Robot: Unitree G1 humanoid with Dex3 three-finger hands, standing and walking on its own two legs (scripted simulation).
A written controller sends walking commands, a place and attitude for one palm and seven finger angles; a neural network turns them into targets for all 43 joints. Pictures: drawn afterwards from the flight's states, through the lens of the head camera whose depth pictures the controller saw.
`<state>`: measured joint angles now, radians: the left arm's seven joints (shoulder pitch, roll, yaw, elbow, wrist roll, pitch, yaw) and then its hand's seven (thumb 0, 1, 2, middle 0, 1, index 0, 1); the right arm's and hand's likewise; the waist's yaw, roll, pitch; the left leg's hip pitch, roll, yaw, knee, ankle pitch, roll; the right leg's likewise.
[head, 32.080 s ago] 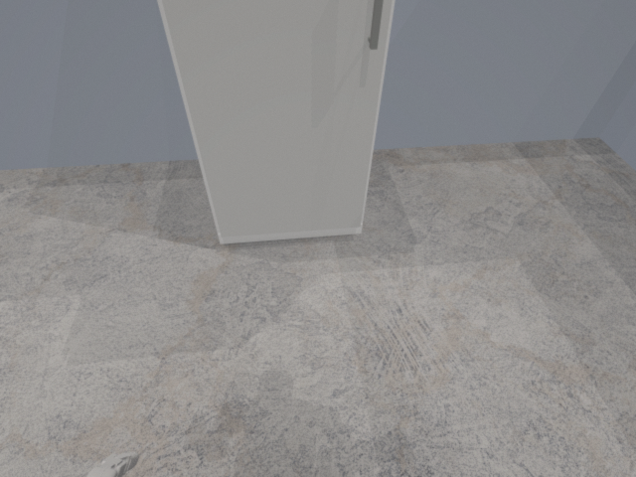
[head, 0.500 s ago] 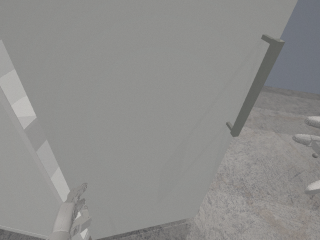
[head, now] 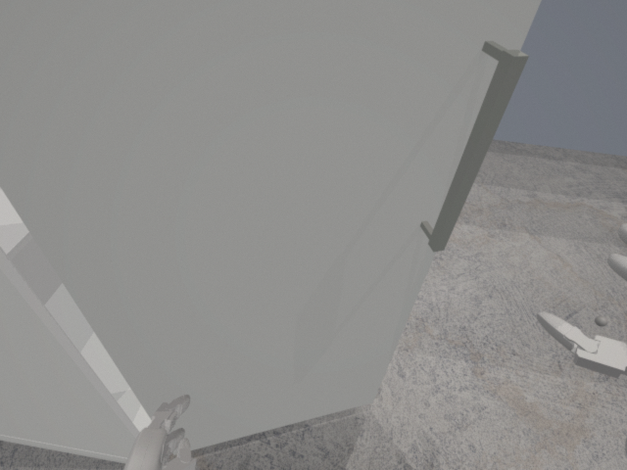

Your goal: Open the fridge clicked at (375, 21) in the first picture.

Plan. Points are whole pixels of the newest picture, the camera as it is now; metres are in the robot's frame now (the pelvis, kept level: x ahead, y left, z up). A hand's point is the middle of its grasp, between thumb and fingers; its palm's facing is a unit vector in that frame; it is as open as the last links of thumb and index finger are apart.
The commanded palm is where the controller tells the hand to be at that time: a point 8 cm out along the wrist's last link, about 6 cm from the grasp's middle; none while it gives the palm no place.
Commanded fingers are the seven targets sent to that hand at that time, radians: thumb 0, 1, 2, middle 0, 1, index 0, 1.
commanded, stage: draw the hand back to the body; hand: right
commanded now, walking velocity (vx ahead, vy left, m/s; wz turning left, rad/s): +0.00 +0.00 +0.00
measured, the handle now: (460, 162) +0.44 -0.19 +0.21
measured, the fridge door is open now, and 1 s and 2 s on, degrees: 67 67 67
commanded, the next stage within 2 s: step back with the hand held close in 0.66 s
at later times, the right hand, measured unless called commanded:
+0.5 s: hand (591, 350) +0.19 -0.26 +0.17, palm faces +0.50 +0.77 -0.39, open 7.6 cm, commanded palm +0.15 -0.29 +0.18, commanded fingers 0.00 -0.90 -0.90 0.20 0.30 0.20 0.30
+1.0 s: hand (570, 346) +0.20 -0.25 +0.16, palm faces +0.42 +0.80 -0.44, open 7.4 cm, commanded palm +0.13 -0.28 +0.18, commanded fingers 0.00 -0.90 -0.90 0.20 0.30 0.20 0.30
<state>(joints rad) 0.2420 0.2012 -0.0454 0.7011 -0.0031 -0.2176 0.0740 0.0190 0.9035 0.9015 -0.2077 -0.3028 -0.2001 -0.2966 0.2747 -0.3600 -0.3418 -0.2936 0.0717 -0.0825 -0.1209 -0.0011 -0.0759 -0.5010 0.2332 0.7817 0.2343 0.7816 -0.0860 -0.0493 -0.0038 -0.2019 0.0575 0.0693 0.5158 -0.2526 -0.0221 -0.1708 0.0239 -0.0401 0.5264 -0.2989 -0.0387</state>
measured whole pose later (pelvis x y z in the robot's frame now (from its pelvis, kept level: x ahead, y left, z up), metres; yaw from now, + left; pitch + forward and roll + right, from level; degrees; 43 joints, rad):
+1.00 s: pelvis -0.01 +0.01 +0.00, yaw +1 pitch -1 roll +1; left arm 0.19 0.24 0.00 0.61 -0.01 -0.09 0.09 0.02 0.91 0.90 -0.21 -0.30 -0.20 -0.30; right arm 0.45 -0.36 -0.37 -0.40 0.04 -0.16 -0.13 0.02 -0.89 -0.89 0.21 0.30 0.21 0.30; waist -0.03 -0.04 0.04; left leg -0.25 0.02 0.07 0.47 -0.20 0.00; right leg -0.23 -0.01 -0.04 0.51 -0.26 -0.02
